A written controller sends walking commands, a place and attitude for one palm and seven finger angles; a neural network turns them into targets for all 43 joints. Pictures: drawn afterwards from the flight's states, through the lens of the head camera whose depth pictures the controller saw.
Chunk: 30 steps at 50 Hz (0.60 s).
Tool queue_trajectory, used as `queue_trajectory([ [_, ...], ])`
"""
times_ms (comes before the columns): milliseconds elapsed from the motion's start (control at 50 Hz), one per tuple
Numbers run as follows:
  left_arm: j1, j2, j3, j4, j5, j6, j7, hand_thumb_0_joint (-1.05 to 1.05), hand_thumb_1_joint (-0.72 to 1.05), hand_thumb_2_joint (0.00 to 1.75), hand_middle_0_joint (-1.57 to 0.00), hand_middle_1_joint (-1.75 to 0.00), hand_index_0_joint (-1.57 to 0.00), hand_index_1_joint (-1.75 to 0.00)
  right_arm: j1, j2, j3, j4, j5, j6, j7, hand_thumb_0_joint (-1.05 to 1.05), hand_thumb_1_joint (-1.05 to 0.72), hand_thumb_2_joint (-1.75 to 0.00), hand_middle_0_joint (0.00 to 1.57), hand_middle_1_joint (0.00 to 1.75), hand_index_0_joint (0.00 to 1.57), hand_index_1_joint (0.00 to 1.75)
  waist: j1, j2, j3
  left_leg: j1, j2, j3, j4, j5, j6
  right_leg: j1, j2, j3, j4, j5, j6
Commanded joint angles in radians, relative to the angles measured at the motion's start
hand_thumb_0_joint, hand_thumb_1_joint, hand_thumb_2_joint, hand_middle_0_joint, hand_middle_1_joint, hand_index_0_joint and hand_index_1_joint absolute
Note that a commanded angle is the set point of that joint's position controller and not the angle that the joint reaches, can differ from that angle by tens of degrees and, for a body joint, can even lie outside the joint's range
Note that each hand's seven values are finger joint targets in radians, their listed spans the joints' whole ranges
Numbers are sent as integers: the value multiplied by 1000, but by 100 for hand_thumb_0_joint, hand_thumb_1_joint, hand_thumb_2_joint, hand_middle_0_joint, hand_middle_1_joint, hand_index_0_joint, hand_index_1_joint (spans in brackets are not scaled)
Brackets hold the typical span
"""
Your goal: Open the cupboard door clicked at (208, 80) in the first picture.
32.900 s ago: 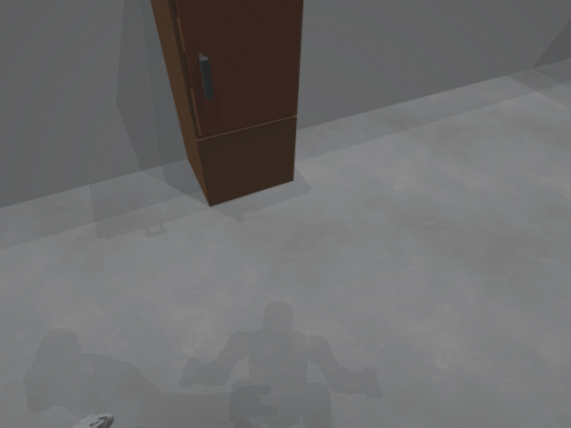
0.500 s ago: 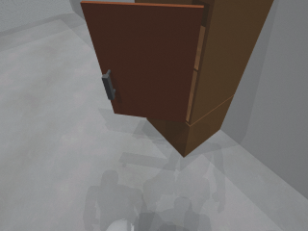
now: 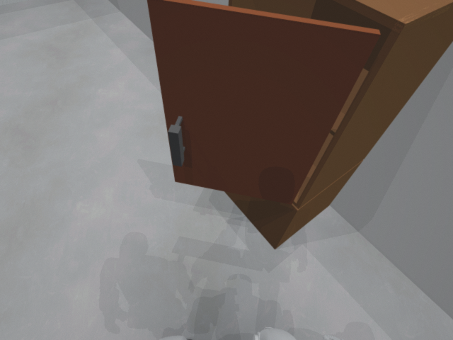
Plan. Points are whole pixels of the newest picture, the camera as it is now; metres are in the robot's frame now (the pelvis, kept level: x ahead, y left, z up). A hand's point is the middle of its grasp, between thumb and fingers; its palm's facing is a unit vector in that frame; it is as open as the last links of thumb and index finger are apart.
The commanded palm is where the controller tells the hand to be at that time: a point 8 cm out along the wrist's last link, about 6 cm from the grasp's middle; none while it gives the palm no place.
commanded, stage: come to a stop and stand still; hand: left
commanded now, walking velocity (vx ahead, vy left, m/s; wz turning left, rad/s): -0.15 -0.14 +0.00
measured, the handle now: (179, 141) +0.59 +0.18 -0.09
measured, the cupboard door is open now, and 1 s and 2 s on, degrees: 42 42 42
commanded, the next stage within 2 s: look again from close up in 1.00 s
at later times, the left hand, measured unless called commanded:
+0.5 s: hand out of the picture +0.05 +0.10 -0.17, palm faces +0.01 -0.98 -0.21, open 7.3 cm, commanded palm none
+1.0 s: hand out of the picture -0.02 +0.05 -0.17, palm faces +0.07 -0.99 -0.13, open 7.4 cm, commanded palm none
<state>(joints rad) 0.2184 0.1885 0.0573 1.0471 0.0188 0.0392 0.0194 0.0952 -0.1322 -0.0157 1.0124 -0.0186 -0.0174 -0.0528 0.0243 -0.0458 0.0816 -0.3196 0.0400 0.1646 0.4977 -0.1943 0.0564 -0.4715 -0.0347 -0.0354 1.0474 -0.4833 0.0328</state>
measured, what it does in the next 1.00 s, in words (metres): steps to the right: right foot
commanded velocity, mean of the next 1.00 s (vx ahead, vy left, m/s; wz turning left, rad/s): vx -0.01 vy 0.00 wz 0.00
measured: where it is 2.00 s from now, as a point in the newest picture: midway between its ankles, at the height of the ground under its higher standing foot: outside the picture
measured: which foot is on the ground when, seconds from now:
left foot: down 0.00-1.00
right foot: up 0.00-0.28, down 0.30-1.00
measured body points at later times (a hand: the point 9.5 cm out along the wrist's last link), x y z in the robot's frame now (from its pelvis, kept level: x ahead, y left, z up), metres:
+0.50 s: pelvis -0.01 -0.08 +0.00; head +0.01 -0.08 +0.44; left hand +0.05 +0.15 -0.16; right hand -0.02 -0.32 -0.16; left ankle +0.00 +0.05 -0.74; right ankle -0.04 -0.19 -0.74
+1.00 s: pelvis +0.01 -0.10 +0.01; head +0.02 -0.10 +0.45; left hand -0.03 +0.10 -0.16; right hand +0.01 -0.32 -0.15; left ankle +0.00 +0.05 -0.74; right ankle -0.04 -0.19 -0.74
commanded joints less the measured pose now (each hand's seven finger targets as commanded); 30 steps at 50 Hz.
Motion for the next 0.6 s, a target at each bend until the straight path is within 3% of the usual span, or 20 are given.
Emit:
queue_trajectory([
  [0, 89, 64, 31, -73, 4, 27, -3, 0, 90, 90, -20, -30, -20, -30, 114, -225, -58, -21, -8, 12, -17, 0, -90, -90, 20, 30, 20, 30, -14, 159, -156, 120, 357, -242, -151, 589, 139, -25, -19, 77, 103, 45, 9],
  [60, 42, 65, 30, -104, 6, 34, -7, 0, 90, 90, -20, -30, -20, -30, 107, -220, -62, -29, -10, 15, -9, 0, -90, -90, 20, 30, 20, 30, -19, 207, -137, 95, 325, -223, -175, 438, 119, -15, -13, 64, 51, 73, 12],
  [80, 26, 66, 27, -116, 8, 29, -8, 0, 90, 90, -20, -30, -20, -30, 104, -217, -63, -35, -14, 16, -7, 0, -90, -90, 20, 30, 20, 30, -19, 203, -117, 78, 319, -221, -170, 414, 118, 9, -18, 49, -28, 48, 5],
  [120, 2, 52, 17, -131, 6, 24, -10, 0, 90, 90, -20, -30, -20, -30, 119, -237, -70, -33, -17, 19, 5, 0, -90, -90, 20, 30, 20, 30, -31, 235, -143, 85, 292, -214, -179, 313, 101, 75, -9, 7, -153, 57, 1],
  [160, -18, 55, 8, -137, 4, 14, -9, 0, 90, 90, -20, -30, -20, -30, 144, -246, -75, -28, -17, 27, 15, 0, -90, -90, 20, 30, 20, 30, -47, 258, -145, 79, 282, -241, -182, 212, 94, 127, 3, -20, -261, 39, -8],
  [180, -16, 57, 5, -141, 5, 5, -9, 0, 90, 90, -20, -30, -20, -30, 154, -239, -73, -27, -17, 28, 18, 0, -90, -90, 20, 30, 20, 30, -45, 242, -126, 66, 271, -248, -158, 220, 87, 160, 10, -32, -354, 41, -16],
  [220, 51, 78, 7, -119, -1, -7, -7, 0, 90, 90, -20, -30, -20, -30, 163, -248, -77, -28, -8, 31, 25, 0, -90, -90, 20, 30, 20, 30, -14, 195, -183, 43, 216, -218, -89, 164, 36, 318, 21, -49, -589, 236, -22],
  [240, 65, 120, 11, -115, 2, -16, -2, 0, 90, 90, -20, -30, -20, -30, 180, -216, -74, -29, 1, 32, 30, 0, -90, -90, 20, 30, 20, 30, -14, 101, -191, 7, 161, -184, -30, 81, -9, 378, -29, 7, -691, 294, -36],
  [260, 51, 187, 18, -118, 9, -25, 5, 0, 90, 90, -20, -30, -20, -30, 184, -156, -64, -44, 8, 35, 37, 0, -90, -90, 20, 30, 20, 30, -26, -93, -166, -96, 65, -90, 75, -123, -71, 387, -211, 193, -753, 351, -97],
  [280, 13, 212, 9, -124, 9, -32, 8, 0, 90, 90, -20, -30, -20, -30, 150, -113, -43, -66, 7, 43, 43, 0, -90, -90, 20, 30, 20, 30, -24, -141, -115, -84, 9, -95, 162, -299, -93, 264, -311, 228, -783, 430, -164],
  [300, -13, 199, 6, -121, 9, -40, 10, 0, 90, 90, -20, -30, -20, -30, 127, -120, -45, -64, 2, 55, 40, 0, -90, -90, 20, 30, 20, 30, -23, -150, -109, -78, 8, -120, 235, -326, -90, 228, -295, 210, -764, 534, -192],
  [320, -46, 184, 0, -109, 5, -43, 12, 0, 90, 90, -20, -30, -20, -30, 153, -120, -43, -41, -1, 58, 35, 0, -90, -90, 20, 30, 20, 30, -42, -220, -102, -71, 7, -133, 264, -299, -89, 245, -256, 175, -727, 618, -195],
  [380, -76, 138, -10, -85, -4, -42, 14, 0, 90, 90, -20, -30, -20, -30, 216, -109, -37, 17, 4, 55, 32, 0, -90, -90, 20, 30, 20, 30, -60, -157, -86, 9, -1, -113, 194, -173, -96, 262, -177, 74, -684, 630, -168],
  [420, -49, 124, -15, -58, -11, -45, 14, 0, 90, 90, -20, -30, -20, -30, 236, -102, -31, 44, 5, 44, 30, 0, -90, -90, 20, 30, 20, 30, -62, -88, -49, 109, 2, -125, 7, -32, -91, 212, -161, 82, -648, 522, -134],
  [440, -25, 97, -15, -47, -16, -45, 12, 0, 90, 90, -20, -30, -20, -30, 257, -111, -28, 59, 2, 31, 28, 0, -90, -90, 20, 30, 20, 30, -57, 8, -67, 167, 42, -178, -63, 147, -71, 192, -121, 75, -612, 442, -100],
  [460, 6, 79, -20, -41, -22, -40, 11, 0, 90, 90, -20, -30, -20, -30, 249, -140, -25, 63, -3, 21, 22, 0, -90, -90, 20, 30, 20, 30, -35, 96, -72, 152, 103, -238, -90, 227, -42, 219, -72, 56, -608, 368, -68],
  [480, 15, 67, -21, -34, -17, -36, 13, 0, 90, 90, -20, -30, -20, -30, 247, -147, -26, 69, 0, 22, 21, 0, -90, -90, 20, 30, 20, 30, -28, 79, -62, 90, 122, -253, -101, 160, -28, 277, -50, 51, -641, 269, -61],
  [500, 30, 68, -20, -19, -20, -34, 10, 0, 90, 90, -20, -30, -20, -30, 209, -146, -24, 75, -1, 16, 16, 0, -90, -90, 20, 30, 20, 30, -13, 131, -51, 83, 111, -250, -101, 166, -26, 275, -57, 55, -649, 305, -58],
  [520, 33, 72, -19, -7, -20, -33, 11, 0, 90, 90, -20, -30, -20, -30, 205, -132, -21, 83, 0, 16, 14, 0, -90, -90, 20, 30, 20, 30, -16, 156, -46, 88, 97, -233, -102, 161, -33, 289, -60, 54, -654, 322, -62],
  [580, 41, 77, -22, 18, -18, -39, 8, 0, 90, 90, -20, -30, -20, -30, 223, -110, -20, 98, 4, 20, 11, 0, -90, -90, 20, 30, 20, 30, -24, 67, -45, 105, 71, -193, -101, 92, -55, 305, -72, 70, -704, 326, -69],
])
